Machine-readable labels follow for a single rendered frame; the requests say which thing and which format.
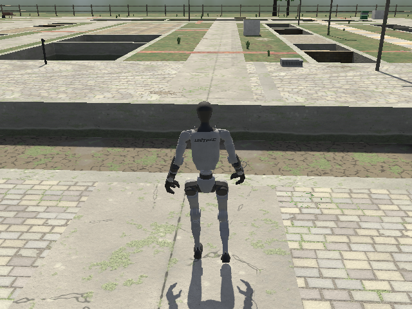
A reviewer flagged right robot upper arm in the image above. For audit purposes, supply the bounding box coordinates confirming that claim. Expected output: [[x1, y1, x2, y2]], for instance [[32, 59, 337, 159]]
[[218, 129, 238, 164]]

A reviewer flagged robot left forearm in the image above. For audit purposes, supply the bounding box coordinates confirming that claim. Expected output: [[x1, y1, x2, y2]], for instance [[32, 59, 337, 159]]
[[167, 156, 180, 182]]

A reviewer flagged robot right hand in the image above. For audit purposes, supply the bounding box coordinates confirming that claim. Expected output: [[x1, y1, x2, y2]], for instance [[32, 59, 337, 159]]
[[230, 173, 245, 185]]

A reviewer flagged robot right forearm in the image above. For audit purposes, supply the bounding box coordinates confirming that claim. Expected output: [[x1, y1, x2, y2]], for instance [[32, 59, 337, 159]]
[[232, 154, 244, 175]]

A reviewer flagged robot left hand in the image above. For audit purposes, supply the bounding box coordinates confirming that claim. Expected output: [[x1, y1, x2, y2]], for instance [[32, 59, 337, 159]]
[[165, 179, 180, 194]]

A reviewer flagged robot foot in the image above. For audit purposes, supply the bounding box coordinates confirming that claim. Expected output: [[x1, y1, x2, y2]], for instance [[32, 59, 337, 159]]
[[221, 252, 230, 263], [194, 243, 203, 259]]

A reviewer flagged left robot upper arm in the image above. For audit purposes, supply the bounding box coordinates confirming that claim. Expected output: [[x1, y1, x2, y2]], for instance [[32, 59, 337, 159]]
[[173, 129, 192, 165]]

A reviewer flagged robot left foot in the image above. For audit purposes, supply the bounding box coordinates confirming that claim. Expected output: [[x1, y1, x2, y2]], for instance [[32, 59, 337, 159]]
[[194, 243, 203, 259]]

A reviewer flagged robot right foot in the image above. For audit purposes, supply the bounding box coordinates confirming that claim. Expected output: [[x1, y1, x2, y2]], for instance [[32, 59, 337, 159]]
[[221, 252, 230, 263]]

